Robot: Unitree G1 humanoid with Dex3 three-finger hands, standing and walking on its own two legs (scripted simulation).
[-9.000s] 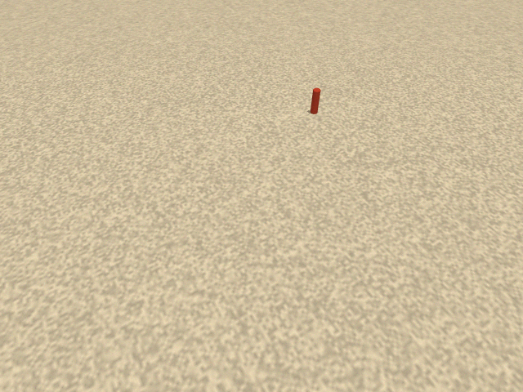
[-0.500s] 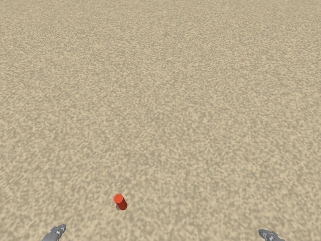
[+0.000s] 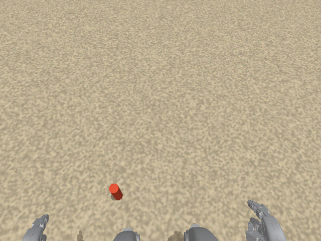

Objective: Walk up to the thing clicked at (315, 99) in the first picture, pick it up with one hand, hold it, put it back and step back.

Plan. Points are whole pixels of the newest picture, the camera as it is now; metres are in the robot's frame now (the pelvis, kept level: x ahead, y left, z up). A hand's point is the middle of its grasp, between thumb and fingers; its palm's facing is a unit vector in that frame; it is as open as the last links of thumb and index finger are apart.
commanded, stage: go down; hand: left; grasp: from the side
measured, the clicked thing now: (116, 192) +0.40 +0.22 -0.64
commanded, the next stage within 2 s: none
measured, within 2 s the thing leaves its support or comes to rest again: neither
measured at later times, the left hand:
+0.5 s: hand (52, 233) +0.18 +0.31 -0.18, palm faces +0.14 -0.95 -0.26, open 17.3 cm
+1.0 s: hand (51, 208) +0.26 +0.37 -0.27, palm faces +0.16 -0.97 -0.19, open 17.1 cm
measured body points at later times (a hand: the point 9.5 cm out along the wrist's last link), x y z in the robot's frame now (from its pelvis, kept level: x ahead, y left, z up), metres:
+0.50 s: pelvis -0.03 +0.00 -0.08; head +0.09 +0.03 +0.35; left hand +0.17 +0.36 -0.16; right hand +0.15 -0.25 -0.16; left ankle +0.01 +0.12 -0.68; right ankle +0.01 -0.14 -0.68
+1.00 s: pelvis -0.07 +0.00 -0.22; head +0.12 +0.04 +0.18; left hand +0.25 +0.42 -0.25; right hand +0.08 -0.27 -0.33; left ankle +0.00 +0.12 -0.68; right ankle +0.01 -0.14 -0.68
